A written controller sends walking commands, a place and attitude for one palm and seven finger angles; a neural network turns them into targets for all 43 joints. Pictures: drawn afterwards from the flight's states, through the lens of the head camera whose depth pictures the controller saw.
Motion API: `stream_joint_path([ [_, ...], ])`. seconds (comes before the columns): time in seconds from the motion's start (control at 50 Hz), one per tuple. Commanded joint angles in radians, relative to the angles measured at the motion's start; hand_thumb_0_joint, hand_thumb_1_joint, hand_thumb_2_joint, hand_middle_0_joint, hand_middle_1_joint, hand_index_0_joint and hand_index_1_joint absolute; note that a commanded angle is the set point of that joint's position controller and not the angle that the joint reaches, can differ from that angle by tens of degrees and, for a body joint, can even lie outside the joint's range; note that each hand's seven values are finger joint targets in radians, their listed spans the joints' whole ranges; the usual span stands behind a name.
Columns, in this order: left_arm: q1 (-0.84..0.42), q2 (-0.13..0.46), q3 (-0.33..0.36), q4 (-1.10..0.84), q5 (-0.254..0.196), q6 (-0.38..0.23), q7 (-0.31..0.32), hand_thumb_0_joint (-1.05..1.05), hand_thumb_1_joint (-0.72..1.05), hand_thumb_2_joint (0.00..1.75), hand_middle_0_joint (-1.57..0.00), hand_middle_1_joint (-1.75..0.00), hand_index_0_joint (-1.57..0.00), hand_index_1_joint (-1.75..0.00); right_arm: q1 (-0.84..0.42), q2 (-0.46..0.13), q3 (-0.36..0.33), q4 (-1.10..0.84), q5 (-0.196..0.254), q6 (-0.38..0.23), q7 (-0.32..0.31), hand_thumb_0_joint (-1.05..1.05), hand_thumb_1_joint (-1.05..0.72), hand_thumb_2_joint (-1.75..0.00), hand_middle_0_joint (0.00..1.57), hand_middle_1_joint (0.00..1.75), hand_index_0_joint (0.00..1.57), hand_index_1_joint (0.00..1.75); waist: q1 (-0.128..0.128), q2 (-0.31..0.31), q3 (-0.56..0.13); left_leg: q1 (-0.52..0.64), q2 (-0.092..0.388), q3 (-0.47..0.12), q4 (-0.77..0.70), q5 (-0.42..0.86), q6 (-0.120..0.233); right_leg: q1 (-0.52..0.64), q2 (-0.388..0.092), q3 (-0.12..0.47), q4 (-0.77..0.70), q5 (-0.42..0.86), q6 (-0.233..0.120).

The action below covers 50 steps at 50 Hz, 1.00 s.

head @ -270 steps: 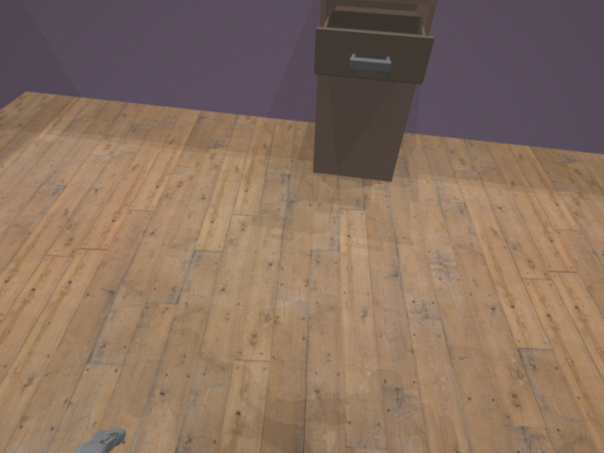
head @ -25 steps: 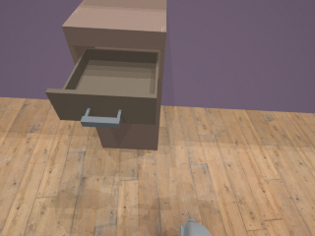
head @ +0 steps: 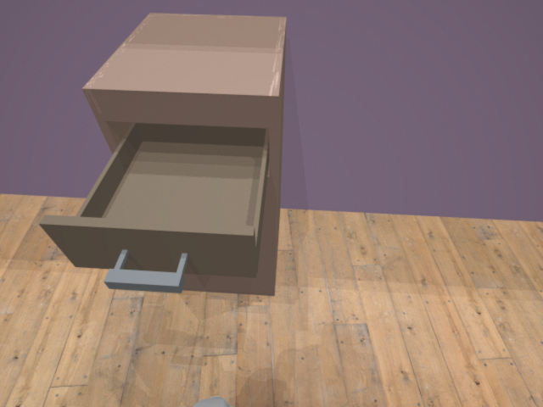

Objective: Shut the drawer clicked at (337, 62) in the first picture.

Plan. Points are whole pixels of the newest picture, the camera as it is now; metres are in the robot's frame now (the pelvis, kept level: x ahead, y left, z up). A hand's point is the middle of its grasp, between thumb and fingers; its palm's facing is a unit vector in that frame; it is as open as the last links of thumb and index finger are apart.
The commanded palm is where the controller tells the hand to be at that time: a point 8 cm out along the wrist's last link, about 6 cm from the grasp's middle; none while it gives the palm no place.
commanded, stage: come to a stop and stand still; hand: left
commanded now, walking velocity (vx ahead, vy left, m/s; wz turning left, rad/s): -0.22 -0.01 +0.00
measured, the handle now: (149, 269) +0.34 +0.24 -0.03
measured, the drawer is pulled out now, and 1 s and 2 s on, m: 0.29 0.29 0.29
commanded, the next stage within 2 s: look again from close up in 1.02 s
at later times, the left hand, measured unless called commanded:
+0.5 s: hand out of the picture +0.02 +0.19 -0.18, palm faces +0.00 -0.96 -0.28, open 7.4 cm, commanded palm none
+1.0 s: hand out of the picture -0.04 +0.11 -0.18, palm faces +0.03 -0.98 -0.19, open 7.3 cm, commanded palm none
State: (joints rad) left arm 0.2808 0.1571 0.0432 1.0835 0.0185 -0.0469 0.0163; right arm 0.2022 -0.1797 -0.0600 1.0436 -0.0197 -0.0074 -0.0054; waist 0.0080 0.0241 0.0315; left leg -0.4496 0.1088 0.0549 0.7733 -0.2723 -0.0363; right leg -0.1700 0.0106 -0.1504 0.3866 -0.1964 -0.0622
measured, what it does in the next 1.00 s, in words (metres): steps on the spot: left foot, then right foot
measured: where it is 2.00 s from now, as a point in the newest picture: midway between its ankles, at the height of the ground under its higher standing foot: outside the picture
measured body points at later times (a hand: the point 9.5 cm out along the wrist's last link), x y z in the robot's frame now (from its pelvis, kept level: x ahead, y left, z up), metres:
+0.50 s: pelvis -0.01 -0.01 -0.01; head +0.02 -0.02 +0.43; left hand +0.02 +0.24 -0.16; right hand +0.04 -0.25 -0.17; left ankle +0.08 +0.14 -0.74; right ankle -0.03 -0.12 -0.75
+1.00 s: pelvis -0.04 -0.06 +0.00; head -0.03 -0.07 +0.45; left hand -0.04 +0.16 -0.16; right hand -0.09 -0.27 -0.17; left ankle -0.02 +0.10 -0.74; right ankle -0.03 -0.12 -0.74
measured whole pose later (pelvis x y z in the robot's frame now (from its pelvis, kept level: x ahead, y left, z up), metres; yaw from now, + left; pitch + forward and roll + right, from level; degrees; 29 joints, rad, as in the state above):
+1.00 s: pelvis -0.04 -0.06 +0.00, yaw -1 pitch -2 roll +0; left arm 0.27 0.14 0.02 1.13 0.00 0.02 0.03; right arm 0.32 -0.12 -0.02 1.17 -0.02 0.03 -0.03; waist -0.01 0.01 0.05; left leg -0.19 0.09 0.00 0.43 -0.20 -0.06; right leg -0.16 0.05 -0.12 0.40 -0.21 -0.08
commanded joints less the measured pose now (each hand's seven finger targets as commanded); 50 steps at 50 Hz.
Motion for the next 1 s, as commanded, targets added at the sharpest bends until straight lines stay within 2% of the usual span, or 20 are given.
stream_joint_path([
  [0.0,0.042,0.110,0.009,-0.019,0.000,-0.008,0.009,0.00,0.90,0.90,-0.20,-0.30,-0.20,-0.30,0.067,0.004,0.025,-0.006,0.006,-0.017,-0.004,0.00,-0.90,-0.90,0.20,0.30,0.20,0.30,-0.005,-0.137,-0.002,0.184,-0.031,0.001,-0.211,0.051,-0.007,-0.040,-0.244,0.179,-0.099,0.297,-0.078],
  [0.04,0.055,0.081,-0.004,-0.005,-0.008,0.005,0.015,0.00,0.90,0.90,-0.20,-0.30,-0.20,-0.30,0.115,-0.025,0.030,0.023,0.007,-0.030,-0.012,0.00,-0.90,-0.90,0.20,0.30,0.20,0.30,-0.018,-0.034,-0.052,0.364,0.000,-0.029,-0.370,0.329,-0.001,-0.077,-0.165,0.134,0.009,0.232,-0.005],
  [0.08,0.119,0.044,-0.018,0.008,-0.013,0.021,0.021,0.00,0.90,0.90,-0.20,-0.30,-0.20,-0.30,0.102,-0.108,0.023,0.019,0.009,-0.034,-0.025,0.00,-0.90,-0.90,0.20,0.30,0.20,0.30,0.010,0.101,-0.068,0.376,0.166,-0.143,-0.376,0.631,0.079,-0.071,-0.100,0.102,0.042,-0.041,0.057],
  [0.18,0.125,0.077,-0.010,0.020,-0.007,0.062,0.019,0.00,0.90,0.90,-0.20,-0.30,-0.20,-0.30,0.043,-0.120,0.015,0.015,0.016,-0.004,-0.052,0.00,-0.90,-0.90,0.20,0.30,0.20,0.30,0.006,0.195,0.017,0.297,0.202,-0.168,-0.486,0.621,0.144,-0.077,-0.072,0.088,0.196,-0.200,0.079],
  [0.22,0.122,0.087,0.001,0.001,0.002,0.082,0.016,0.00,0.90,0.90,-0.20,-0.30,-0.20,-0.30,0.057,-0.140,-0.004,0.005,0.010,0.003,-0.062,0.00,-0.90,-0.90,0.20,0.30,0.20,0.30,-0.009,0.167,-0.007,0.304,0.253,-0.202,-0.501,0.606,0.193,-0.153,-0.071,0.117,0.386,-0.321,0.080],
  [0.28,0.116,0.080,0.015,-0.022,0.007,0.090,0.012,0.00,0.90,0.90,-0.20,-0.30,-0.20,-0.30,0.027,-0.147,-0.016,-0.018,0.006,0.009,-0.064,0.00,-0.90,-0.90,0.20,0.30,0.20,0.30,-0.006,0.091,-0.067,0.324,0.259,-0.179,-0.457,0.602,0.228,-0.218,-0.068,0.157,0.547,-0.314,0.081],
  [0.34,0.102,0.052,0.019,-0.050,0.004,0.091,0.008,0.00,0.90,0.90,-0.20,-0.30,-0.20,-0.30,0.003,-0.157,-0.028,-0.035,-0.001,0.015,-0.053,0.00,-0.90,-0.90,0.20,0.30,0.20,0.30,-0.010,0.114,-0.125,0.344,0.228,-0.147,-0.456,0.440,0.212,-0.226,-0.064,0.141,0.520,-0.292,0.090],
  [0.42,0.126,0.041,0.013,-0.047,0.000,0.076,0.008,0.00,0.90,0.90,-0.20,-0.30,-0.20,-0.30,-0.024,-0.154,-0.032,-0.033,-0.004,0.022,-0.035,0.00,-0.90,-0.90,0.20,0.30,0.20,0.30,0.005,0.148,-0.116,0.242,0.175,-0.129,-0.443,0.193,0.159,-0.064,-0.052,0.094,0.210,-0.189,0.080],
  [0.44,0.154,0.051,0.014,-0.034,0.003,0.072,0.008,0.00,0.90,0.90,-0.20,-0.30,-0.20,-0.30,-0.020,-0.146,-0.032,-0.031,0.000,0.026,-0.030,0.00,-0.90,-0.90,0.20,0.30,0.20,0.30,0.019,0.116,-0.102,0.176,0.135,-0.101,-0.409,0.104,0.126,0.016,-0.044,0.077,0.083,-0.073,0.080],
  [0.46,0.161,0.089,0.018,-0.031,0.010,0.067,0.012,0.00,0.90,0.90,-0.20,-0.30,-0.20,-0.30,-0.005,-0.107,-0.029,-0.031,0.008,0.031,-0.026,0.00,-0.90,-0.90,0.20,0.30,0.20,0.30,0.022,0.003,-0.072,0.111,0.060,-0.057,-0.333,0.008,0.076,0.051,-0.086,0.140,-0.051,-0.031,0.070],
  [0.48,0.112,0.160,0.020,-0.044,0.016,0.058,0.017,0.00,0.90,0.90,-0.20,-0.30,-0.20,-0.30,0.002,-0.042,-0.013,-0.039,0.016,0.035,-0.018,0.00,-0.90,-0.90,0.20,0.30,0.20,0.30,-0.001,-0.203,-0.024,0.046,-0.028,0.016,-0.230,-0.095,0.018,-0.006,-0.240,0.333,-0.142,-0.093,0.013],
  [0.5,0.050,0.188,0.017,-0.065,0.009,0.055,0.018,0.00,0.90,0.90,-0.20,-0.30,-0.20,-0.30,-0.043,-0.028,0.000,-0.060,0.010,0.040,-0.009,0.00,-0.90,-0.90,0.20,0.30,0.20,0.30,0.004,-0.257,0.031,0.082,-0.044,0.014,-0.166,-0.153,0.009,-0.154,-0.321,0.382,-0.205,-0.157,-0.042],
  [0.52,0.003,0.178,0.013,-0.078,0.009,0.052,0.019,0.00,0.90,0.90,-0.20,-0.30,-0.20,-0.30,-0.047,-0.036,-0.004,-0.056,0.006,0.044,-0.005,0.00,-0.90,-0.90,0.20,0.30,0.20,0.30,0.000,-0.229,0.038,0.121,-0.033,-0.017,-0.107,-0.153,0.015,-0.214,-0.310,0.360,-0.217,-0.216,-0.066],
  [0.54,-0.025,0.167,0.014,-0.078,0.009,0.049,0.021,0.00,0.90,0.90,-0.20,-0.30,-0.20,-0.30,-0.043,-0.039,-0.003,-0.044,0.002,0.048,-0.006,0.00,-0.90,-0.90,0.20,0.30,0.20,0.30,-0.005,-0.275,0.079,0.109,-0.028,-0.035,-0.074,-0.137,0.021,-0.237,-0.277,0.349,-0.211,-0.206,-0.062],
  [0.58,-0.046,0.133,0.004,-0.066,0.002,0.044,0.023,0.00,0.90,0.90,-0.20,-0.30,-0.20,-0.30,0.024,-0.036,0.006,0.005,0.003,0.043,-0.010,0.00,-0.90,-0.90,0.20,0.30,0.20,0.30,-0.029,-0.202,0.080,0.129,-0.028,-0.038,-0.074,-0.061,0.023,-0.178,-0.237,0.278,-0.162,-0.056,-0.059],
  [0.64,-0.011,0.123,-0.002,-0.045,-0.007,0.036,0.020,0.00,0.90,0.90,-0.20,-0.30,-0.20,-0.30,0.066,-0.022,0.018,0.038,0.007,0.034,-0.016,0.00,-0.90,-0.90,0.20,0.30,0.20,0.30,-0.019,-0.139,0.054,0.170,-0.039,-0.026,-0.151,-0.020,0.016,-0.103,-0.211,0.229,-0.100,0.094,-0.048],
  [0.72,0.007,0.098,-0.008,-0.021,-0.017,0.036,0.022,0.00,0.90,0.90,-0.20,-0.30,-0.20,-0.30,0.121,-0.031,0.031,0.074,0.006,0.016,-0.029,0.00,-0.90,-0.90,0.20,0.30,0.20,0.30,-0.016,-0.039,0.045,0.282,-0.001,-0.077,-0.345,0.181,0.027,-0.106,-0.155,0.214,-0.076,0.031,0.007],
  [0.78,0.021,0.100,-0.005,-0.010,-0.017,0.038,0.022,0.00,0.90,0.90,-0.20,-0.30,-0.20,-0.30,0.134,-0.042,0.036,0.092,0.004,0.015,-0.038,0.00,-0.90,-0.90,0.20,0.30,0.20,0.30,0.002,-0.045,0.055,0.264,0.009,-0.065,-0.361,0.145,0.028,-0.056,-0.131,0.218,-0.118,0.004,0.046],
  [0.82,0.008,0.118,0.000,-0.002,-0.020,0.042,0.022,0.00,0.90,0.90,-0.20,-0.30,-0.20,-0.30,0.137,-0.031,0.037,0.099,0.005,0.016,-0.035,0.00,-0.90,-0.90,0.20,0.30,0.20,0.30,0.001,0.029,0.016,0.255,-0.004,-0.056,-0.375,0.117,0.021,-0.003,-0.140,0.219,-0.121,-0.021,0.043],
  [0.98,0.023,0.092,-0.002,0.010,-0.012,0.042,0.022,0.00,0.90,0.90,-0.20,-0.30,-0.20,-0.30,0.191,-0.008,0.035,0.107,0.002,0.022,-0.033,0.00,-0.90,-0.90,0.20,0.30,0.20,0.30,-0.016,-0.048,0.075,0.258,-0.016,-0.044,-0.377,0.046,0.023,-0.091,-0.139,0.238,-0.198,-0.224,0.028],
])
